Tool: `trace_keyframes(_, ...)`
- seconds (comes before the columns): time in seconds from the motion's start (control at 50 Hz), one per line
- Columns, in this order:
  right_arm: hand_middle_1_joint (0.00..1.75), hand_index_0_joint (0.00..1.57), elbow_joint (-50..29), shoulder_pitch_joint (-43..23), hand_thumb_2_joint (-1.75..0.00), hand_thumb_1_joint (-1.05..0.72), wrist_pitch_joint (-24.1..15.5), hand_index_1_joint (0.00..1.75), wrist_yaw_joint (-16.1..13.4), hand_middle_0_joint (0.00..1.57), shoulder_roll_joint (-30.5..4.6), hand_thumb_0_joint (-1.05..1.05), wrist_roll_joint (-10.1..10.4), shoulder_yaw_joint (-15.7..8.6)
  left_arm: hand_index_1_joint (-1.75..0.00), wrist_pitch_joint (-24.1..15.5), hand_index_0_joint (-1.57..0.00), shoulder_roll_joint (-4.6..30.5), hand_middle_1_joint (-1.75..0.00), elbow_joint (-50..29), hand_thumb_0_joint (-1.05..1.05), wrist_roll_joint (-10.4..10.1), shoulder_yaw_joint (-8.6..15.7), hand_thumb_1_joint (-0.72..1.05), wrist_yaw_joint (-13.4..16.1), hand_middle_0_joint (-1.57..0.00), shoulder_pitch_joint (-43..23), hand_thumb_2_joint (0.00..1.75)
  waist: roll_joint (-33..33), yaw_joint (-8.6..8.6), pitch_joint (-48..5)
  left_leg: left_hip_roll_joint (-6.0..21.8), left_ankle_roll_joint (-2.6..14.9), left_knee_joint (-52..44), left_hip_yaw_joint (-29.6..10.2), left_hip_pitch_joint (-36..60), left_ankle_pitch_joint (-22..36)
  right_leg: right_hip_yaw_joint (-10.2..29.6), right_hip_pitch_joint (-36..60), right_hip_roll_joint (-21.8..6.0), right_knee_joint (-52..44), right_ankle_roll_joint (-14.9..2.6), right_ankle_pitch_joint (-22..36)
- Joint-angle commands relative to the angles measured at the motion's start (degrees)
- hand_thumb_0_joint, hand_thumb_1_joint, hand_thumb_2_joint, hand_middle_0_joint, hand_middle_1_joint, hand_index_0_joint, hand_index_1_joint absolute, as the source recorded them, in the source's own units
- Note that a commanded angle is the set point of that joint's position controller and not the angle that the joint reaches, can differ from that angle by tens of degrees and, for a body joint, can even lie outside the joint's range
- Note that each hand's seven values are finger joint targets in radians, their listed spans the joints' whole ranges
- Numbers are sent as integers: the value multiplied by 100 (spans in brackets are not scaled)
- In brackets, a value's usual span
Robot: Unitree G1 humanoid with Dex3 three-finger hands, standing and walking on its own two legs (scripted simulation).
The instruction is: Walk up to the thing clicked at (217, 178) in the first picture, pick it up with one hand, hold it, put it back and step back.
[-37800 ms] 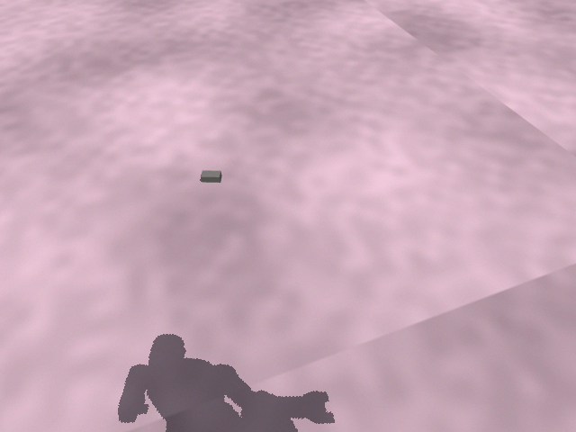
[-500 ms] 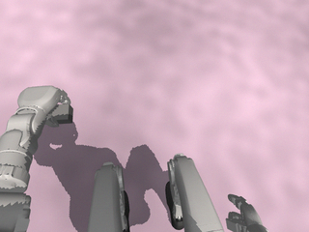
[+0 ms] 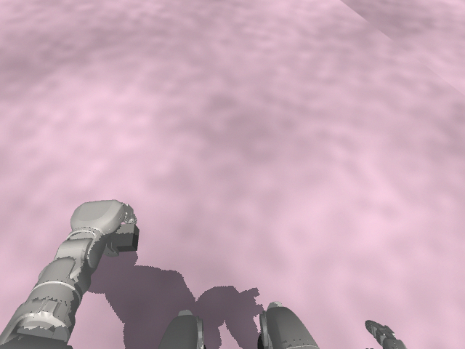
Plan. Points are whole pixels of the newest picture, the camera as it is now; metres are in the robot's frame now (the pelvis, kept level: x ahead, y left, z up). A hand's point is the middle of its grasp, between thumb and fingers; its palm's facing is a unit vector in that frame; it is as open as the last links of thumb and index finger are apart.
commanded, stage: lift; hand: left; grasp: from above
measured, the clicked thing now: (113, 238) +0.36 +0.24 -0.12
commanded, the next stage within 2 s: hold in 0.28 s
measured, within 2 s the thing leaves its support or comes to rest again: neither
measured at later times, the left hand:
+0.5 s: hand (97, 215) +0.36 +0.23 +0.00, palm faces -0.45 -0.04 -0.89, open 7.4 cm
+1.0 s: hand (90, 208) +0.36 +0.22 +0.04, palm faces -0.46 -0.01 -0.89, open 7.4 cm
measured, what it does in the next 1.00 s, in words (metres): rises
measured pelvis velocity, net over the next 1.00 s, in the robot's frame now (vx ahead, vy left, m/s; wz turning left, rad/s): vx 0.05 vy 0.00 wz -0.01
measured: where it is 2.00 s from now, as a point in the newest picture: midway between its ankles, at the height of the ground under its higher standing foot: outside the picture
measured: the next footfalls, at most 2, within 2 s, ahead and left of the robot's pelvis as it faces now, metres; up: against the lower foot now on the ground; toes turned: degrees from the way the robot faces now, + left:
none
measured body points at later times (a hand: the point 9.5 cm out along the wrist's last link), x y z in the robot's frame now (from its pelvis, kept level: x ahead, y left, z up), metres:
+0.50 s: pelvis +0.04 +0.00 +0.06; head +0.08 +0.00 +0.51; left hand +0.38 +0.23 +0.05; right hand +0.13 -0.26 -0.07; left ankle +0.05 +0.11 -0.65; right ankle +0.06 -0.13 -0.65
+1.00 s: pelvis +0.05 +0.00 +0.08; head +0.07 -0.01 +0.52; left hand +0.38 +0.22 +0.09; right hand +0.17 -0.26 -0.04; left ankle +0.05 +0.11 -0.65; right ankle +0.06 -0.13 -0.65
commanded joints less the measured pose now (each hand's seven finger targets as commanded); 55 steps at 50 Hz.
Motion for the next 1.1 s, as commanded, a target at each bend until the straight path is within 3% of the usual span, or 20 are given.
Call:
trace_keyframes(0.0,30,20,-411,283,-90,-90,-172,30,-20,20,-799,0,7,-294,-27,96,-117,1226,-36,-896,0,-4,464,85,375,-108,-1844,18,205,9,-1792,-177,46,-1392,-33,1840,950,126,1444,172,-1373,-140,859)
trace_keyframes(0.02,30,20,-404,293,-90,-90,-172,30,-14,20,-797,0,9,-299,-29,122,-116,1120,-38,-831,0,6,389,85,379,-107,-1776,19,180,25,-1730,-175,41,-1477,-47,1923,1044,133,1523,174,-1448,-144,940)
trace_keyframes(0.04,30,20,-409,317,-90,-90,-162,30,-16,20,-811,0,12,-306,-28,146,-117,1240,-38,-825,0,32,464,86,382,-107,-1770,17,131,60,-1725,-187,52,-1526,-23,1971,1117,157,1653,175,-1542,-134,1014)
trace_keyframes(0.08,30,20,-435,314,-90,-90,-152,30,-1,20,-792,0,17,-316,-28,199,-116,1000,-38,-770,0,-24,317,85,350,-106,-1686,16,21,67,-1660,-201,57,-1657,-16,2082,1233,171,1851,172,-1681,-130,1130)
trace_keyframes(0.12,30,20,-467,260,-90,-90,-138,30,7,20,-822,0,20,-356,-29,252,-117,1046,-38,-786,0,-46,340,85,312,-107,-1544,19,68,149,-1632,-211,47,-1829,37,2302,1330,166,2050,164,-1838,-140,1201)
trace_keyframes(0.18,30,20,-501,210,-90,-90,-106,30,5,20,-808,0,32,-355,-29,291,-116,938,-39,-912,0,-93,246,85,230,-106,-1543,16,37,126,-1501,-186,39,-2072,2,2509,1366,141,2168,190,-2022,-146,1209)
trace_keyframes(0.24,30,20,-527,140,-90,-90,-90,30,-3,20,-807,0,34,-360,-27,284,-117,1009,-37,-1064,0,-109,272,85,152,-106,-1495,15,50,221,-1411,-185,20,-2296,16,2735,1474,124,2368,194,-2169,-156,1263)
trace_keyframes(0.26,30,20,-529,159,-90,-90,-91,30,-5,20,-791,0,34,-356,-28,281,-116,957,-39,-1105,0,-121,265,85,123,-105,-1474,14,112,157,-1461,-180,7,-2319,19,2836,1562,134,2367,205,-2179,-165,1324)
trace_keyframes(0.42,30,20,-538,55,-90,-90,-10,30,-7,20,-797,0,40,-367,-25,281,-115,1065,-36,-1436,0,-98,323,84,17,-103,-1449,11,59,280,-1407,-202,-5,-2655,75,3287,2015,134,2873,200,-2513,-153,1691)
trace_keyframes(0.48,30,20,-555,0,-90,-90,27,30,-8,20,-802,0,45,-361,-25,271,-117,894,-37,-1400,0,-64,145,86,-169,-105,-1397,11,-5,223,-1239,-167,-11,-2796,52,3433,2087,103,2845,235,-2598,-169,1707)
trace_keyframes(0.56,30,20,-616,-83,-90,-90,57,30,-15,20,-815,0,48,-372,-25,214,-117,1067,-37,-1756,0,-127,252,87,-347,-106,-1395,13,72,326,-1415,-205,-3,-2869,102,3656,2375,129,3208,212,-2719,-161,1975)
trace_keyframes(0.62,30,20,-637,-110,-90,-90,91,30,-22,20,-802,0,52,-350,-27,191,-118,1042,-38,-1748,0,-114,260,87,-400,-106,-1326,15,-21,285,-1309,-212,16,-2907,132,3735,2603,146,3284,212,-2764,-148,2234)
trace_keyframes(0.64,30,20,-648,-96,-90,-90,98,30,-19,20,-783,0,53,-330,-26,193,-117,928,-38,-1794,0,-148,193,86,-423,-106,-1297,13,-53,247,-1262,-196,13,-2936,121,3745,2613,133,3270,213,-2757,-152,2213)
trace_keyframes(0.66,30,20,-660,-134,-90,-90,113,30,-24,20,-799,0,60,-338,-26,189,-117,987,-38,-1742,0,-105,232,86,-436,-105,-1201,13,-45,316,-1163,-189,10,-2991,119,3755,2618,117,3269,223,-2787,-160,2193)
trace_keyframes(0.72,30,20,-698,-167,-90,-90,142,30,-19,20,-795,0,60,-334,-25,174,-116,1015,-36,-1880,0,-109,242,85,-498,-105,-1228,14,-62,319,-1220,-217,20,-3032,143,3788,2648,139,3444,198,-2832,-152,2255)
trace_keyframes(0.74,30,20,-737,-232,-90,-90,154,30,-21,20,-809,0,62,-344,-26,175,-117,1108,-37,-1952,0,-85,286,86,-520,-106,-1228,14,46,401,-1246,-232,14,-3074,168,3886,2646,142,3482,189,-2879,-154,2237)
trace_keyframes(0.78,30,20,-750,-249,-90,-90,172,30,-23,20,-793,0,67,-325,-26,172,-116,980,-37,-1986,0,-90,201,84,-559,-106,-1264,17,24,307,-1144,-206,12,-3105,149,3930,2656,141,3407,207,-2900,-151,2216)
trace_keyframes(0.82,30,20,-775,-297,-90,-90,183,30,-26,20,-799,0,73,-323,-25,195,-118,1030,-36,-1988,0,-104,259,87,-567,-107,-1135,14,3,397,-1100,-209,7,-3173,152,3941,2641,122,3502,207,-2940,-154,2193)
trace_keyframes(1.06,30,20,-892,-504,-90,-90,214,30,-67,20,-770,0,83,-258,-24,187,-118,1017,-34,-2250,0,-193,240,86,-741,-109,-1122,15,-77,408,-921,-213,35,-3460,179,4124,2379,165,3660,190,-3208,-134,1979)
trace_keyframes(1.08,30,20,-903,-553,-90,-90,217,30,-71,20,-770,0,93,-264,-23,173,-119,1059,-33,-2309,0,-201,265,87,-734,-109,-1072,14,-70,472,-936,-199,27,-3506,167,4160,2408,156,3705,197,-3219,-138,1979)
